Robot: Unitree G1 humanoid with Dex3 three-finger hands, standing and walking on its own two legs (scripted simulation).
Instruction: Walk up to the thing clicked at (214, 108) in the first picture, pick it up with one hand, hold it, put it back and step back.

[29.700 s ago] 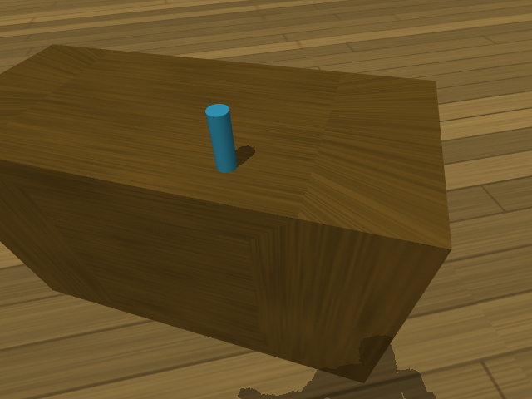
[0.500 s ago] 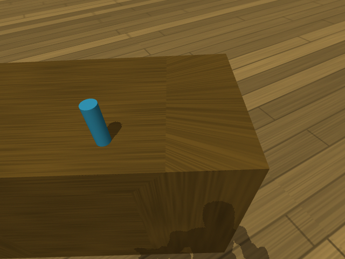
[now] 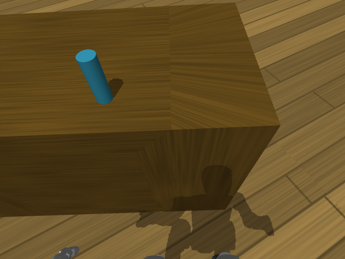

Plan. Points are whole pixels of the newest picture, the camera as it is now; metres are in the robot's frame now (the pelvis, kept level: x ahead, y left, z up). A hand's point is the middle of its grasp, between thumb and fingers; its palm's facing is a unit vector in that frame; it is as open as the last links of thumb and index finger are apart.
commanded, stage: step back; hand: left
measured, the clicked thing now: (96, 79) +0.52 +0.23 +0.11
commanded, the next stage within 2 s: none
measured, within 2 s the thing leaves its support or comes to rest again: neither
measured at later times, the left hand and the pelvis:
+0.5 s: hand out of the picture +0.04 +0.27 -0.15, palm faces -0.11 -0.91 -0.39, open 7.4 cm; pelvis -0.08 +0.02 +0.00, yaw -4 degrees
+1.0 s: hand out of the picture -0.09 +0.30 -0.15, palm faces -0.01 -0.95 -0.32, open 7.4 cm; pelvis -0.21 +0.04 +0.01, yaw +0 degrees
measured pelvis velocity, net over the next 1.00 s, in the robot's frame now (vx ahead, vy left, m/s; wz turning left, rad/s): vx -0.21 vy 0.04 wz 0.00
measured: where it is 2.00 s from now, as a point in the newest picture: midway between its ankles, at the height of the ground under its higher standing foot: outside the picture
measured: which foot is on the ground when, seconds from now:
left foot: up 0.00-0.04, down 0.06-0.50, up 0.52-0.82, down 0.84-1.00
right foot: down 0.00-0.06, up 0.08-0.44, down 0.46-0.88, up 0.90-1.00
